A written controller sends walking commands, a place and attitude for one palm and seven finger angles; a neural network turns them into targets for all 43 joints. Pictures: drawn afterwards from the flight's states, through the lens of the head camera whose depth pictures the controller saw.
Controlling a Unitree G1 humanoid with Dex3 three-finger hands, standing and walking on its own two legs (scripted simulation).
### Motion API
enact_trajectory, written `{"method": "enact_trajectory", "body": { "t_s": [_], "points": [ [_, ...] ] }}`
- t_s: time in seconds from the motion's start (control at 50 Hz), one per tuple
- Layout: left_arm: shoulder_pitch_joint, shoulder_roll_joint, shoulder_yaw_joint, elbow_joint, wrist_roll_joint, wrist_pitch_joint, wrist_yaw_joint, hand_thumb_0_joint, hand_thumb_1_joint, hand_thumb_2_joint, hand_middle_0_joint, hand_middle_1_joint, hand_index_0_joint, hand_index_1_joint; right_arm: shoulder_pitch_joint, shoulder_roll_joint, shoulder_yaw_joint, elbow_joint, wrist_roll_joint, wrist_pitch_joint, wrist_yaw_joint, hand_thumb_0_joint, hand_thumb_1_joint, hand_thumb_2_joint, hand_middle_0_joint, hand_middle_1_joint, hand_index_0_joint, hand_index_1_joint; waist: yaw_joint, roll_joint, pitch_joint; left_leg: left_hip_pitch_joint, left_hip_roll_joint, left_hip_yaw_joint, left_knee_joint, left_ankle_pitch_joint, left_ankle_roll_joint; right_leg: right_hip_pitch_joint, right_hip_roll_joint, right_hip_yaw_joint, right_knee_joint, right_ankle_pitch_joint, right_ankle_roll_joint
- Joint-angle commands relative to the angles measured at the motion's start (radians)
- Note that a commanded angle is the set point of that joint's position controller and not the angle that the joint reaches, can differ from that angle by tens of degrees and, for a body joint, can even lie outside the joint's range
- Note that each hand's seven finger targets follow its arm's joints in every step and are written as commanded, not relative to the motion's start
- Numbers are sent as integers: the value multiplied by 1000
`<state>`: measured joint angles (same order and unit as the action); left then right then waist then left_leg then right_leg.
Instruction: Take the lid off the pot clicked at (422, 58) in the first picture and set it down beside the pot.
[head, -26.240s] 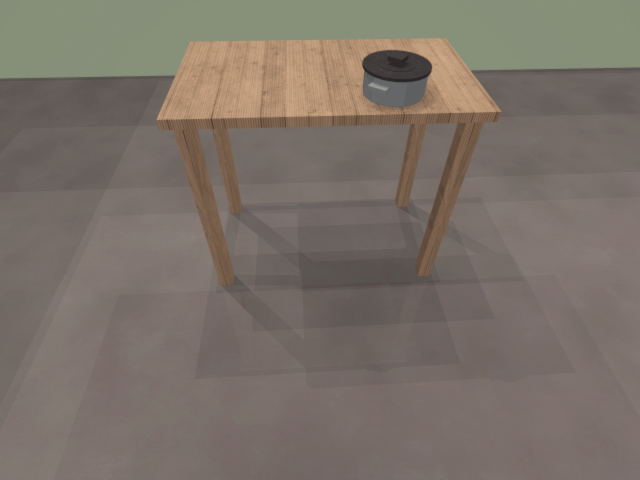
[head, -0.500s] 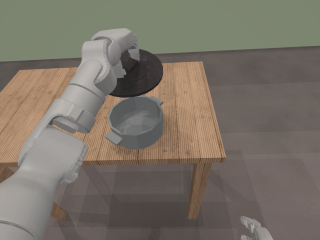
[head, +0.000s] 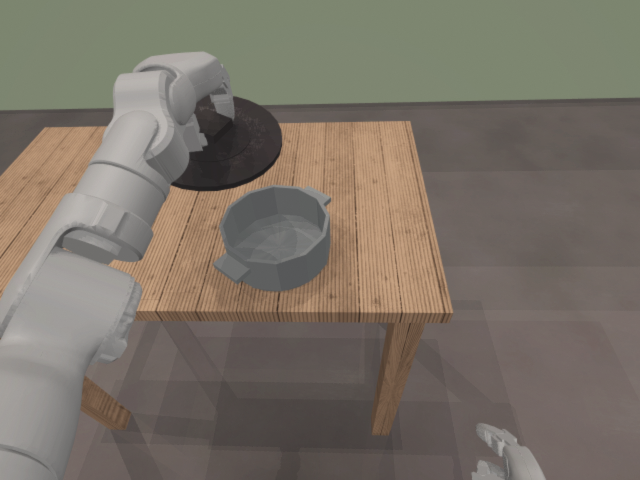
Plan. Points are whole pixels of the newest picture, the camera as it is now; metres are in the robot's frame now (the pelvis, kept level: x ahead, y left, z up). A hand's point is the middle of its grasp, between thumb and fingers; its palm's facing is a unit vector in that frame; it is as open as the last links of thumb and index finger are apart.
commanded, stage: move the lid sideways beside the pot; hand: left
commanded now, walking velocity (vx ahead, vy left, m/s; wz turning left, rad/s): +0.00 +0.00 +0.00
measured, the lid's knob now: (209, 125) +0.49 +0.15 +0.21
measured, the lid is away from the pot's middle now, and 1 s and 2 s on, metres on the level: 0.07 0.19 0.24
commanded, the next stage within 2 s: lower the lid onto the table in 1.52 s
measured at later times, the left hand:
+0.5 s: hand (153, 124) +0.47 +0.21 +0.23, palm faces -0.23 -0.04 -0.97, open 7.8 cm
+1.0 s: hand (98, 131) +0.46 +0.27 +0.23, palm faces -0.25 -0.05 -0.97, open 7.7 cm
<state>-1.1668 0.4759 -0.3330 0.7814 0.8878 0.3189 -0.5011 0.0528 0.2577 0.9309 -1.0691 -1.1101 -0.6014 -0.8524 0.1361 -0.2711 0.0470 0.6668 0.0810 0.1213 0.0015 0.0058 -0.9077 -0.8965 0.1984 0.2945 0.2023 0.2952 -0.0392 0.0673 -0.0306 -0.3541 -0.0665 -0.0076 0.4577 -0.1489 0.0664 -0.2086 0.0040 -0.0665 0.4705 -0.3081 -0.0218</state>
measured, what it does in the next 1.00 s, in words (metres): stands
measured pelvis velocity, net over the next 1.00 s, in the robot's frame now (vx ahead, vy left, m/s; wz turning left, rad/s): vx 0.00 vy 0.02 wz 0.01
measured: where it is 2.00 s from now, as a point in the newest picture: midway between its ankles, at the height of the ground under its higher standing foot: outside the picture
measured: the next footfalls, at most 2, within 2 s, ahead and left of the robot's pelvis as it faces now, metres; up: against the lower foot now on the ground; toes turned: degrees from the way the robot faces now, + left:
none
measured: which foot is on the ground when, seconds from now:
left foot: down 0.00-1.00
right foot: down 0.00-1.00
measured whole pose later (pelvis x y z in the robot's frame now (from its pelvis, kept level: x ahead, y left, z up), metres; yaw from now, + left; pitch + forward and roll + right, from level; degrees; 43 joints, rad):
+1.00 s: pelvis +0.00 +0.02 +0.00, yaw +0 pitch +5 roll -2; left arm -1.14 0.72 -0.20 0.80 0.91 0.14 -0.56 0.06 0.26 0.93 -1.07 -1.11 -0.60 -0.85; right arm 0.19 -0.30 0.03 0.65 0.10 0.16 0.00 0.00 -0.91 -0.90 0.20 0.29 0.20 0.30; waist -0.05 0.06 -0.01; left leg -0.41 -0.07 -0.02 0.49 -0.15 0.09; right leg -0.24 0.01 -0.08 0.44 -0.29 0.00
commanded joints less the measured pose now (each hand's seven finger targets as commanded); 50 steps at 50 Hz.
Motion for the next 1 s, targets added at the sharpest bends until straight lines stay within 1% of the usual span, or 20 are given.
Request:
{"method": "enact_trajectory", "body": {
  "t_s": [0.0, 0.04, 0.1, 0.14, 0.16, 0.24, 0.32, 0.34, 0.36, 0.4, 0.44, 0.52, 0.54, 0.6, 0.64, 0.7, 0.74, 0.8, 0.84, 0.98],
  "points": [
    [-599, 260, 132, -230, 36, -27, 35, 0, 579, 1066, -1075, -1113, -860, -997, -78, -120, -47, -138, 7, -36, 1, 0, -900, -900, 200, 300, 200, 300, -9, -67, -397, 359, -3, -69, 11, 185, 26, -66, 20, 43, -64, 336, -25],
    [-590, 232, 110, -266, 15, -43, 30, 0, 579, 1066, -1075, -1113, -860, -997, -79, -124, -50, -152, 7, -38, 3, 0, -900, -900, 200, 300, 200, 300, -18, -45, -424, 376, -3, -75, 20, 231, 28, -60, 17, 43, -65, 363, -29],
    [-588, 326, 171, -196, 38, -45, 27, 0, 579, 1066, -1075, -1113, -860, -997, -52, -133, -49, -127, 11, -28, 1, 0, -900, -900, 200, 300, 200, 300, -13, -81, -371, 342, 0, -74, 8, 191, 26, -68, 28, 36, -65, 336, -26],
    [-585, 280, 142, -244, 22, -56, 28, 0, 579, 1066, -1075, -1113, -860, -997, -52, -135, -56, -144, 10, -33, 2, 0, -900, -900, 200, 300, 200, 300, -16, -37, -397, 372, 1, -80, 15, 224, 27, -81, 25, 32, -69, 337, -32],
    [-595, 347, 187, -245, 40, -59, 34, 0, 579, 1066, -1075, -1113, -860, -997, -45, -137, -55, -135, 9, -32, 3, 0, -900, -900, 200, 300, 200, 300, -9, -49, -407, 373, 4, -85, 12, 226, 23, -68, 29, 34, -61, 339, -30],
    [-555, 294, 147, -230, 29, -71, 29, 0, 579, 1066, -1075, -1113, -860, -997, -31, -142, -62, -141, 12, -30, 4, 0, -900, -900, 200, 300, 200, 300, -20, -33, -411, 392, 9, -93, 14, 250, 23, -92, 30, 27, -71, 323, -33],
    [-590, 370, 185, -184, 47, -70, 23, 0, 579, 1066, -1075, -1113, -860, -997, -25, -147, -57, -131, 15, -24, 0, 0, -900, -900, 200, 300, 200, 300, -18, -65, -382, 351, 4, -77, 4, 178, 26, -86, 32, 31, -72, 301, -27],
    [-571, 361, 186, -221, 31, -81, 26, 0, 579, 1066, -1075, -1113, -860, -997, -19, -155, -63, -142, 12, -26, 1, 0, -900, -900, 200, 300, 200, 300, -15, -32, -420, 370, 6, -86, 11, 223, 25, -78, 27, 29, -70, 321, -32],
    [-613, 433, 234, -284, 51, -90, 32, 0, 579, 1066, -1075, -1113, -860, -997, -24, -150, -63, -145, 10, -28, 3, 0, -900, -900, 200, 300, 200, 300, -7, -35, -472, 399, 9, -89, 13, 244, 22, -56, 31, 36, -60, 334, -29],
    [-589, 440, 237, -245, 60, -98, 27, 0, 579, 1066, -1075, -1113, -860, -997, -19, -148, -61, -143, 8, -26, 0, 0, -900, -900, 200, 300, 200, 300, -9, -36, -457, 392, 6, -85, 22, 259, 26, -59, 32, 35, -60, 348, -29],
    [-523, 378, 192, -198, 39, -100, 18, 0, 579, 1066, -1075, -1113, -860, -997, -11, -154, -65, -148, 13, -20, 1, 0, -900, -900, 200, 300, 200, 300, -21, -32, -409, 374, 9, -86, 23, 264, 26, -89, 31, 29, -73, 335, -31],
    [-534, 434, 223, -203, 49, -105, 7, 0, 579, 1066, -1075, -1113, -860, -997, -23, -154, -63, -150, 18, -11, 3, 0, -900, -900, 200, 300, 200, 300, -14, -32, -391, 364, 7, -78, 22, 240, 26, -95, 34, 28, -68, 319, -29],
    [-515, 380, 185, -229, 34, -108, 4, 0, 579, 1066, -1075, -1113, -860, -997, -15, -159, -67, -158, 17, -10, 5, 0, -900, -900, 200, 300, 200, 300, -20, -9, -407, 387, 10, -89, 29, 290, 25, -105, 31, 26, -70, 331, -31],
    [-531, 459, 237, -227, 51, -114, 0, 0, 579, 1066, -1075, -1113, -860, -997, -8, -156, -67, -150, 18, -3, 5, 0, -900, -900, 200, 300, 200, 300, -18, -21, -408, 396, 11, -92, 32, 275, 25, -114, 41, 24, -69, 310, -29],
    [-538, 432, 213, -250, 30, -123, -6, 0, 579, 1066, -1075, -1113, -860, -997, -3, -165, -69, -151, 20, 1, 3, 0, -900, -900, 200, 300, 200, 300, -27, -7, -419, 408, 15, -96, 34, 297, 25, -117, 36, 20, -75, 316, -30],
    [-570, 483, 237, -226, 40, -133, -7, 0, 579, 1066, -1075, -1113, -860, -997, 4, -162, -65, -136, 22, 3, -1, 0, -900, -900, 200, 300, 200, 300, -23, -16, -404, 394, 13, -95, 23, 238, 23, -120, 42, 17, -75, 282, -28],
    [-567, 425, 190, -211, 26, -138, -11, 0, 579, 1066, -1075, -1113, -860, -997, 2, -169, -67, -137, 25, 2, -5, 0, -900, -900, 200, 300, 200, 300, -33, 16, -377, 398, 16, -98, 19, 225, 22, -153, 38, 11, -88, 256, -32],
    [-604, 502, 233, -211, 46, -154, -6, 0, 579, 1066, -1075, -1113, -860, -997, 13, -167, -64, -128, 23, 2, -6, 0, -900, -900, 200, 300, 200, 300, -23, 6, -411, 397, 15, -99, 17, 203, 20, -132, 44, 12, -78, 245, -30],
    [-562, 472, 218, -193, 33, -164, -7, 0, 579, 1066, -1075, -1113, -860, -997, 19, -174, -67, -133, 22, 1, -8, 0, -900, -900, 200, 300, 200, 300, -29, 24, -417, 410, 16, -105, 28, 247, 20, -145, 41, 10, -85, 258, -34],
    [-537, 564, 284, -163, 43, -197, -14, 0, 579, 1066, -1075, -1113, -860, -997, 22, -175, -66, -132, 20, 12, -7, 0, -900, -900, 200, 300, 200, 300, -17, 10, -418, 384, 14, -95, 36, 270, 24, -125, 45, 12, -76, 281, -31]
  ]
}}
